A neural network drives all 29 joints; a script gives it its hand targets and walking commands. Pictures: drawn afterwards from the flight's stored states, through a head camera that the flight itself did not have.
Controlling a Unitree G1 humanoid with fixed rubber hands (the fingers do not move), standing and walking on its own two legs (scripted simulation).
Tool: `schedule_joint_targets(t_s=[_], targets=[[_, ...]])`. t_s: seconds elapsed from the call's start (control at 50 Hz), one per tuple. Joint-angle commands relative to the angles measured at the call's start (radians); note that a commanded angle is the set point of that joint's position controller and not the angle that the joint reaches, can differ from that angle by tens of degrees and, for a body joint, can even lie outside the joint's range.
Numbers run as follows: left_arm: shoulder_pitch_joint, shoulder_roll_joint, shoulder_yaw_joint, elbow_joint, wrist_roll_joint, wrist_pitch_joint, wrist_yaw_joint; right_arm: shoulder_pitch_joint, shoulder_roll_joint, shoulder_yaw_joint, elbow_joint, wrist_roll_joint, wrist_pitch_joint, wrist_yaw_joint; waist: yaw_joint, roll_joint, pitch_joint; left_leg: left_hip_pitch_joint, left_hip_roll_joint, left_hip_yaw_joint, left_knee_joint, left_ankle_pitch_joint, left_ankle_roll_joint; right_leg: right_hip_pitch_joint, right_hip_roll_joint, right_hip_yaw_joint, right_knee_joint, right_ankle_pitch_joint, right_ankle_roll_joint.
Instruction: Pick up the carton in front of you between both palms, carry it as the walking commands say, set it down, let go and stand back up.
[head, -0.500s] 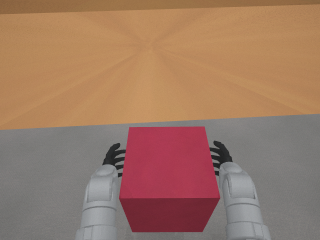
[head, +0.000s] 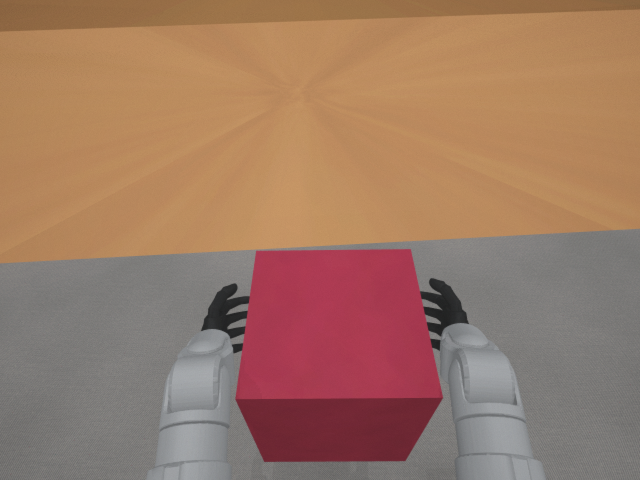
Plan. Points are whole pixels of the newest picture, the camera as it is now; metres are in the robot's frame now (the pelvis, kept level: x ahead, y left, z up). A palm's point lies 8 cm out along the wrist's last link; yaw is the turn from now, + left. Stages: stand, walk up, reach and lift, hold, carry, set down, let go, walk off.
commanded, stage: carry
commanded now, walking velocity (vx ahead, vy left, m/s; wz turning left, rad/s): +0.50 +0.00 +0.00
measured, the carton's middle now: (334, 360) +0.29 +0.00 -0.02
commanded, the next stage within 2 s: none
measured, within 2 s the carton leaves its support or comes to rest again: neither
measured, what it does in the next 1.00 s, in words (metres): walks ahead: right foot, then left foot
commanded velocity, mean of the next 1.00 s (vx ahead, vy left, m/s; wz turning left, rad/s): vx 0.50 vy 0.00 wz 0.00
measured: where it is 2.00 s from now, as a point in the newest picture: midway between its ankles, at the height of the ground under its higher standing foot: (322, 274)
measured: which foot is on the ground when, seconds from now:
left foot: down 0.00-0.38, up 0.40-0.66, down 0.68-1.00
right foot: down 0.00-0.26, up 0.28-0.34, down 0.36-0.72, up 0.74-1.00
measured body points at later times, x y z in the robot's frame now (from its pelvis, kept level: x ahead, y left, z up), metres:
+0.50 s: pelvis +0.19 +0.00 +0.00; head +0.21 +0.00 +0.45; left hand +0.47 +0.15 +0.07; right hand +0.48 -0.15 +0.07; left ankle +0.09 +0.10 -0.67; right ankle +0.11 -0.09 -0.74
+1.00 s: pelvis +0.49 +0.05 +0.01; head +0.51 +0.06 +0.46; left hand +0.77 +0.18 +0.07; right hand +0.75 -0.12 +0.07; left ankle +0.44 +0.10 -0.74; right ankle +0.56 -0.10 -0.68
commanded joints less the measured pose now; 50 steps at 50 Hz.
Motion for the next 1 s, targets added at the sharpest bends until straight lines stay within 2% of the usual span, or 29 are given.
schedule_joint_targets(t_s=[0.0,0.08,0.12,0.14,0.18,0.2,0.22,0.24,0.26,0.28,0.3,0.32,0.34,0.36,0.38,0.4,0.42,0.46,0.5,0.56,0.62,0.64,0.66,0.68,0.7,0.72,0.78,0.84,0.98], targets=[[-0.590,-0.902,-0.693,-0.182,-0.344,0.006,-0.213,-0.557,0.900,0.696,-0.168,0.345,0.015,0.222,-0.006,0.029,-0.205,-0.012,0.103,-0.061,-0.099,-0.256,0.051,-0.034,-0.070,0.009,-0.061,-0.192,-0.034],[-0.566,-0.830,-0.736,-0.268,-0.402,0.132,-0.188,-0.555,0.834,0.744,-0.261,0.406,0.143,0.197,0.001,-0.055,-0.151,-0.134,0.095,0.010,0.023,-0.230,0.038,-0.026,-0.148,0.100,-0.125,-0.266,-0.070],[-0.526,-0.805,-0.739,-0.294,-0.420,0.192,-0.174,-0.537,0.835,0.764,-0.293,0.449,0.207,0.194,0.006,-0.177,-0.145,-0.219,0.041,0.133,0.129,-0.122,0.007,0.054,-0.220,0.200,-0.175,-0.171,-0.122],[-0.507,-0.804,-0.743,-0.322,-0.429,0.218,-0.167,-0.529,0.845,0.777,-0.317,0.477,0.234,0.195,0.003,-0.183,-0.133,-0.231,0.033,0.158,0.088,-0.113,0.000,0.073,-0.235,0.196,-0.152,-0.073,-0.139],[-0.505,-0.826,-0.763,-0.390,-0.454,0.266,-0.160,-0.513,0.868,0.792,-0.351,0.517,0.276,0.196,-0.005,-0.087,-0.160,-0.090,0.033,0.155,0.010,-0.037,0.000,0.033,-0.171,0.040,0.002,0.203,-0.106],[-0.491,-0.837,-0.775,-0.422,-0.471,0.288,-0.160,-0.473,0.872,0.792,-0.362,0.524,0.292,0.194,-0.013,0.007,-0.189,0.040,0.064,0.081,-0.013,0.036,0.027,-0.045,-0.118,-0.070,0.159,0.312,-0.064],[-0.478,-0.845,-0.782,-0.452,-0.487,0.310,-0.163,-0.426,0.862,0.784,-0.371,0.521,0.306,0.190,-0.022,0.169,-0.235,0.232,0.161,-0.071,-0.018,0.246,0.087,-0.228,-0.064,-0.174,0.339,0.297,-0.004],[-0.482,-0.849,-0.785,-0.476,-0.500,0.327,-0.170,-0.392,0.869,0.778,-0.391,0.513,0.319,0.184,-0.033,0.298,-0.212,0.399,0.272,-0.221,-0.066,0.566,0.147,-0.462,-0.019,-0.236,0.398,0.009,0.030],[-0.498,-0.863,-0.794,-0.498,-0.519,0.338,-0.179,-0.391,0.874,0.774,-0.431,0.504,0.330,0.176,-0.038,0.292,-0.149,0.475,0.327,-0.317,-0.088,0.742,0.203,-0.617,0.000,-0.214,0.355,-0.246,0.028],[-0.500,-0.880,-0.798,-0.507,-0.537,0.345,-0.186,-0.415,0.875,0.782,-0.485,0.497,0.340,0.169,-0.048,0.203,-0.130,0.514,0.344,-0.309,-0.075,0.792,0.216,-0.641,-0.008,-0.207,0.272,-0.296,0.020],[-0.478,-0.885,-0.793,-0.510,-0.546,0.351,-0.188,-0.429,0.902,0.788,-0.519,0.504,0.351,0.167,-0.046,0.154,-0.151,0.504,0.335,-0.245,-0.059,0.750,0.191,-0.567,-0.007,-0.211,0.149,-0.240,0.013],[-0.428,-0.892,-0.790,-0.519,-0.545,0.355,-0.188,-0.425,0.910,0.793,-0.558,0.513,0.358,0.168,-0.024,0.144,-0.195,0.403,0.294,-0.125,-0.016,0.698,0.138,-0.352,0.015,-0.236,-0.016,-0.106,0.001],[-0.420,-0.905,-0.789,-0.534,-0.536,0.356,-0.186,-0.424,0.902,0.801,-0.586,0.526,0.364,0.170,0.000,0.121,-0.287,0.199,0.226,0.051,0.100,0.673,0.069,0.044,0.036,-0.262,-0.150,0.101,-0.021],[-0.394,-0.907,-0.777,-0.530,-0.527,0.356,-0.179,-0.453,0.868,0.806,-0.630,0.540,0.373,0.175,0.034,-0.028,-0.350,-0.061,0.143,0.184,0.336,0.438,0.006,0.349,-0.103,-0.057,-0.231,0.050,-0.055],[-0.395,-0.901,-0.756,-0.521,-0.505,0.352,-0.166,-0.517,0.863,0.827,-0.667,0.569,0.388,0.187,0.032,-0.328,-0.324,-0.390,0.021,0.241,0.528,0.033,-0.037,0.530,-0.342,0.351,-0.238,0.380,-0.160],[-0.411,-0.891,-0.747,-0.559,-0.495,0.360,-0.156,-0.533,0.864,0.841,-0.647,0.589,0.395,0.195,0.030,-0.263,-0.281,-0.553,0.022,0.151,0.609,-0.186,-0.004,0.600,-0.407,0.409,-0.219,0.622,-0.258],[-0.432,-0.886,-0.754,-0.584,-0.497,0.369,-0.148,-0.511,0.865,0.832,-0.625,0.591,0.398,0.200,0.034,-0.140,-0.249,-0.605,0.067,0.116,0.657,-0.213,0.021,0.602,-0.406,0.325,-0.180,0.729,-0.270],[-0.436,-0.882,-0.765,-0.599,-0.504,0.384,-0.143,-0.454,0.866,0.815,-0.587,0.583,0.406,0.200,0.036,-0.055,-0.233,-0.643,0.100,0.112,0.532,-0.160,0.037,0.611,-0.363,0.203,-0.204,0.617,-0.197],[-0.417,-0.879,-0.773,-0.588,-0.514,0.397,-0.153,-0.391,0.873,0.791,-0.548,0.553,0.408,0.189,0.035,-0.100,-0.206,-0.625,0.076,0.171,0.394,-0.086,0.021,0.610,-0.308,0.091,-0.217,0.688,-0.146],[-0.390,-0.869,-0.781,-0.576,-0.534,0.404,-0.181,-0.330,0.879,0.771,-0.520,0.493,0.405,0.169,0.026,-0.131,-0.181,-0.441,0.030,0.242,0.163,0.063,0.018,0.457,-0.248,-0.070,-0.229,0.695,-0.125],[-0.386,-0.860,-0.788,-0.570,-0.545,0.404,-0.200,-0.312,0.883,0.767,-0.520,0.467,0.400,0.162,0.010,-0.180,-0.175,-0.079,-0.037,0.341,0.000,0.257,0.035,0.240,-0.218,-0.199,-0.138,0.838,-0.075],[-0.390,-0.857,-0.790,-0.573,-0.545,0.404,-0.205,-0.305,0.885,0.763,-0.517,0.464,0.397,0.163,-0.004,-0.162,-0.216,0.086,-0.057,0.364,-0.033,0.275,0.045,0.170,-0.197,-0.252,-0.035,0.824,-0.052],[-0.411,-0.851,-0.793,-0.576,-0.542,0.403,-0.208,-0.327,0.878,0.763,-0.523,0.467,0.396,0.166,-0.016,-0.130,-0.261,0.260,-0.045,0.357,-0.019,0.214,0.050,0.071,-0.165,-0.281,0.097,0.703,-0.034],[-0.437,-0.836,-0.789,-0.574,-0.538,0.403,-0.212,-0.343,0.873,0.763,-0.526,0.468,0.398,0.169,-0.041,-0.043,-0.296,0.391,0.093,0.170,-0.041,0.056,0.057,-0.057,-0.136,-0.279,0.305,0.427,-0.015],[-0.464,-0.828,-0.795,-0.581,-0.545,0.410,-0.214,-0.355,0.860,0.755,-0.496,0.461,0.394,0.173,-0.030,0.225,-0.304,0.465,0.388,-0.393,-0.241,-0.098,0.173,-0.295,-0.002,-0.240,0.583,-0.009,0.019],[-0.470,-0.832,-0.801,-0.559,-0.541,0.410,-0.214,-0.363,0.875,0.759,-0.485,0.470,0.392,0.177,-0.027,0.211,-0.291,0.452,0.452,-0.522,-0.294,-0.069,0.260,-0.397,-0.015,-0.105,0.752,-0.136,-0.008],[-0.452,-0.910,-0.795,-0.521,-0.533,0.385,-0.214,-0.409,0.955,0.791,-0.509,0.508,0.376,0.190,-0.019,0.021,-0.248,0.299,0.377,-0.248,-0.284,0.173,0.203,-0.409,-0.133,-0.055,0.720,-0.010,-0.048],[-0.405,-0.968,-0.793,-0.506,-0.505,0.354,-0.199,-0.427,0.990,0.824,-0.535,0.549,0.361,0.208,-0.013,0.066,-0.264,0.261,0.322,-0.078,-0.311,0.263,0.155,-0.357,-0.125,-0.098,0.556,0.062,-0.033],[-0.352,-0.954,-0.798,-0.563,-0.466,0.328,-0.153,-0.381,0.917,0.823,-0.591,0.581,0.360,0.230,-0.023,0.123,-0.182,0.367,0.255,0.095,-0.303,0.492,0.140,-0.468,-0.084,-0.204,0.243,0.218,-0.003]])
